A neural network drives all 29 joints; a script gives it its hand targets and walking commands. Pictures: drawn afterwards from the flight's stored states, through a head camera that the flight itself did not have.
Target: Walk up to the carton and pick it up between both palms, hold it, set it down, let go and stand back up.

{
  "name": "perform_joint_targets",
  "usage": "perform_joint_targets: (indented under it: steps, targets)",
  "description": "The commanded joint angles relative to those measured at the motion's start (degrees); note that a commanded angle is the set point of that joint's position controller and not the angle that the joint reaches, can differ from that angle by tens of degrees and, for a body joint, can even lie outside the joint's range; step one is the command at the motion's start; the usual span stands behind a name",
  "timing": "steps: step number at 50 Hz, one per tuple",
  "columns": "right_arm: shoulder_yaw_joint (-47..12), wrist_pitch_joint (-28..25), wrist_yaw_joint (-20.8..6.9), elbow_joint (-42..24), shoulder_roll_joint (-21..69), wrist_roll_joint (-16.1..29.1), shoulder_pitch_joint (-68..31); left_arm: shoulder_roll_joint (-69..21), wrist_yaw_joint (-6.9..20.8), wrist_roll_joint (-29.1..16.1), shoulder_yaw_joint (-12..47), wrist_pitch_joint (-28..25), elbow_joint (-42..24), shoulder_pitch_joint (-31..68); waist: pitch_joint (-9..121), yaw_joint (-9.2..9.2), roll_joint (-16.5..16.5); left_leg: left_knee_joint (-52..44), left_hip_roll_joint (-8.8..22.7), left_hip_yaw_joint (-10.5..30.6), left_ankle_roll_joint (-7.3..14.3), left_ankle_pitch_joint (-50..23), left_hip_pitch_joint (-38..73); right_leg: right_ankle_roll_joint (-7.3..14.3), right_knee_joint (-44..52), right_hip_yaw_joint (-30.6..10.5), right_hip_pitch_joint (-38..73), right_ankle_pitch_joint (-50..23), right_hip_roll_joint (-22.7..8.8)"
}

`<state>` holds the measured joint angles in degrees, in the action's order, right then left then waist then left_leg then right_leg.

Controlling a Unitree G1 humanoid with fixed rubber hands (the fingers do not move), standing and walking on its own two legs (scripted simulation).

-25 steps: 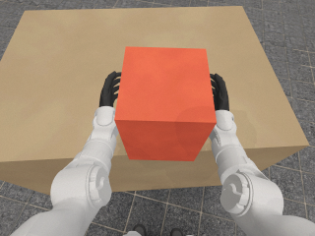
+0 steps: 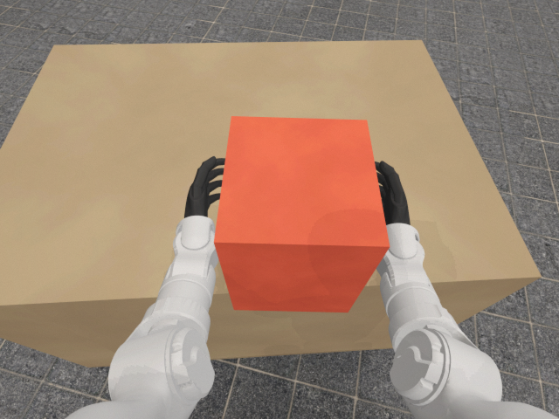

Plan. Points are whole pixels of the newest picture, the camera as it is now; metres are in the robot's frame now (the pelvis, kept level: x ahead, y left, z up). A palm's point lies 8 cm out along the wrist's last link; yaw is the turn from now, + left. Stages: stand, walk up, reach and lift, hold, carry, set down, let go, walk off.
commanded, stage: reach and lift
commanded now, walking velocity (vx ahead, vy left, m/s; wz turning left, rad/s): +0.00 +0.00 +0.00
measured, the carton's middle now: (294, 223) +0.40 +0.00 -0.01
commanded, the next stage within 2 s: none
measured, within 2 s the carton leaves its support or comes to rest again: leaves its support in 1.12 s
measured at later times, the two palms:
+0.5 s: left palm (199, 211) +0.40 +0.15 +0.03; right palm (393, 216) +0.39 -0.14 +0.03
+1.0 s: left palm (200, 211) +0.40 +0.15 +0.03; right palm (393, 216) +0.39 -0.14 +0.03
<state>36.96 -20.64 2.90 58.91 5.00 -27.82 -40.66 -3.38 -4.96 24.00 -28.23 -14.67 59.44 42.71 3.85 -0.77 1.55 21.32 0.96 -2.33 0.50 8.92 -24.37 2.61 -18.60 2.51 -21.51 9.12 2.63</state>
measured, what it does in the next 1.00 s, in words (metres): stands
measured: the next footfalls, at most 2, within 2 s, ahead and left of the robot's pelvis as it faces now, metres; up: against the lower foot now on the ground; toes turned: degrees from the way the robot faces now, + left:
none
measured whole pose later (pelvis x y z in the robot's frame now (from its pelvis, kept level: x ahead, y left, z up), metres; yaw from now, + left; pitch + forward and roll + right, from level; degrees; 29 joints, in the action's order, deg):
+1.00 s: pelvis +0.00 +0.00 +0.00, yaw +1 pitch +14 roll -1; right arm 33.6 -23.7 4.9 59.7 4.2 -25.7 -39.1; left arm -3.4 -5.5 21.3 -25.6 -15.5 58.4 41.3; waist 5.4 -0.1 1.9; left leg 19.8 1.0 -2.6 0.5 7.6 -25.7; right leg 2.8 -17.2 4.0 -22.6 8.3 2.2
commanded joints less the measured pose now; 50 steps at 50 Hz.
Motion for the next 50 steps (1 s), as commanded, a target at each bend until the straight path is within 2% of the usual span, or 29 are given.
perform_joint_targets:
  steps: [1, 11, 17, 28, 41, 49, 50]
  targets:
    - [-13.43, -3.19, -6.45, -1.77, 24.85, -3.64, -28.83, -24.11, 4.44, 1.86, 11.26, -1.91, -3.28, 28.07, 36.85, 0.63, -1.99, 0.07, 0.96, -3.7, -2.73, -18.87, 12.0, -3.25, -2.81, 1.77, 20.22, -27.79, -2.41]
    - [-14.8, -3.58, -6.8, -1.72, 28.15, -3.92, -28.43, -25.88, 5.31, 1.75, 12.13, -1.84, -2.38, 27.45, 36.08, 0.76, -1.69, -0.72, 0.99, -3.6, -2.12, -16.85, 10.32, -3.28, -2.81, 1.67, 21.56, -28.39, -2.88]
    - [-15.38, -4.01, -6.83, -1.27, 28.25, -3.53, -28.51, -26.57, 5.31, 1.58, 12.98, -1.87, -2.69, 27.43, 36.43, 1.01, -2.06, -0.32, 0.98, -3.33, -2.33, -18.32, 10.97, -3.06, -2.85, 1.95, 20.82, -29.21, -2.83]
    - [-16.52, -4.02, -6.76, -1.05, 29.39, -3.29, -28.56, -27.56, 5.63, 1.44, 13.2, -1.28, -2.24, 27.27, 35.48, 0.9, -1.87, -1.63, 0.98, -3.35, -1.66, -15.41, 9.18, -3.08, -2.68, 1.71, 22.22, -28.87, -3.19]
    - [-18.62, -5.4, -6.37, -1.29, 29.6, -2.52, -29.37, -29.29, 5.22, 0.6, 15.84, -1.34, -3.68, 27.75, 37.45, 0.81, -2.34, -1.36, 1.23, -3.12, -2.02, -17.91, 10.24, -2.58, -2.57, 1.88, 22.02, -30.73, -2.92]
    - [-21.62, -10.61, -5.8, -2.63, 29.7, -2.34, -33.35, -31.47, 4.72, -0.3, 18.68, -5.4, -5.4, 31.95, 44.79, 0.26, -2.53, -0.24, 1.33, -2.95, -2.96, -24.25, 10.61, -2.61, -3.81, 2.45, 23.63, -37.88, -2.63]
    - [-21.56, -11.34, -5.69, -2.22, 29.61, -2.72, -33.58, -31.79, 4.75, -0.4, 19.0, -5.84, -5.53, 32.37, 45.38, 0.78, -2.52, -0.1, 1.32, -2.82, -3.15, -24.61, 11.06, -2.54, -3.77, 2.48, 23.55, -38.23, -2.57]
